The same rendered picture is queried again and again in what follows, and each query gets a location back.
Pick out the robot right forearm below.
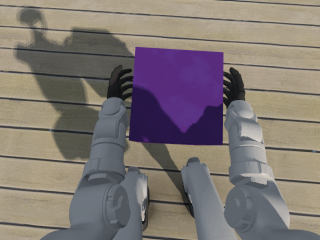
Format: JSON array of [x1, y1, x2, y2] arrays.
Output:
[[224, 100, 290, 221]]

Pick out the robot left forearm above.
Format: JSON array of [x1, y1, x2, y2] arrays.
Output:
[[69, 97, 129, 221]]

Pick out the right robot upper arm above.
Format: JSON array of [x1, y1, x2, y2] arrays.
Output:
[[223, 184, 320, 240]]

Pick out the left robot upper arm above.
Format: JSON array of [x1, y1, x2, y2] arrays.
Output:
[[40, 182, 131, 240]]

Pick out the robot left thigh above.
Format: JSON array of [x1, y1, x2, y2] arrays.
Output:
[[112, 171, 148, 240]]

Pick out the right robot foot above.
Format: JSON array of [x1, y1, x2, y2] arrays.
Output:
[[182, 181, 195, 218]]

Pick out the robot left hand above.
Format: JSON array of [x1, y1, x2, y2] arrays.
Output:
[[107, 65, 134, 101]]

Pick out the robot right hand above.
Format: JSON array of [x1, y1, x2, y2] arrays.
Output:
[[223, 67, 246, 109]]

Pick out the carton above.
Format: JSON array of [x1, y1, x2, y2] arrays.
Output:
[[128, 47, 224, 146]]

